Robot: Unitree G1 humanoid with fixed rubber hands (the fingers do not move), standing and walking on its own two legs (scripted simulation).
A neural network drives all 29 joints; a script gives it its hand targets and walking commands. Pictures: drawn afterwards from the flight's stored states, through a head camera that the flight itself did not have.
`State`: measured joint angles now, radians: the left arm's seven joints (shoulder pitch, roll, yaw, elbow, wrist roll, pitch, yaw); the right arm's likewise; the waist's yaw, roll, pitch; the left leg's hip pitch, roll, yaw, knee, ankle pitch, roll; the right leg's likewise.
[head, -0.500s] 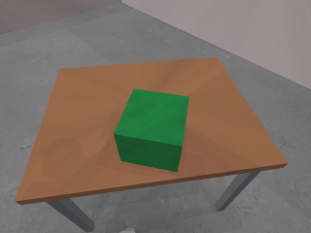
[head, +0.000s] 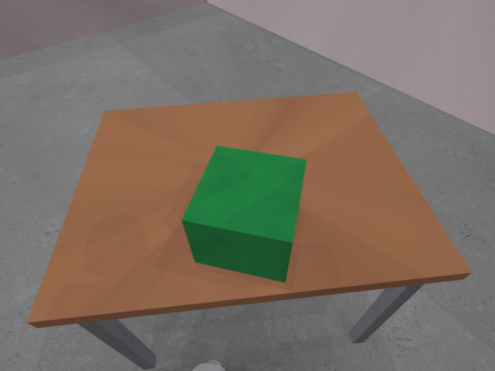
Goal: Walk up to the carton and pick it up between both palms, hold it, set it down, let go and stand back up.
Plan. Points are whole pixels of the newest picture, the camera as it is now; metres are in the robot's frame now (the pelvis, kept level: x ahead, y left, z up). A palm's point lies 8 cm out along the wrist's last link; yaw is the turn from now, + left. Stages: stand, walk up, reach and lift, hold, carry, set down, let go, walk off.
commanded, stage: walk up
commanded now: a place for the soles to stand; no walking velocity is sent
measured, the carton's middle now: (249, 211) +0.43 +0.03 -0.02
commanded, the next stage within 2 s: none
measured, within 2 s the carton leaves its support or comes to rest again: neither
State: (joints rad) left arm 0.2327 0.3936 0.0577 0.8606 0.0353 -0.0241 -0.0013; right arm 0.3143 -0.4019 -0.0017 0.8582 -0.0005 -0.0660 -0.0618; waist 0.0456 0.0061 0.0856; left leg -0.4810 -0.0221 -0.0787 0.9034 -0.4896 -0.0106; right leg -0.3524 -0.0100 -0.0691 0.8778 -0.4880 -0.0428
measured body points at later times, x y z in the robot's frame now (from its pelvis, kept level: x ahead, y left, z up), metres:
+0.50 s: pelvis +0.01 +0.01 +0.00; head +0.03 +0.02 +0.45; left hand +0.09 +0.33 -0.11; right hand +0.08 -0.30 -0.10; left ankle +0.07 +0.14 -0.70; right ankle +0.00 -0.09 -0.69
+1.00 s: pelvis +0.01 -0.01 +0.00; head +0.04 -0.01 +0.45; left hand +0.10 +0.31 -0.11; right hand +0.07 -0.33 -0.11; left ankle +0.08 +0.14 -0.70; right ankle +0.02 -0.10 -0.70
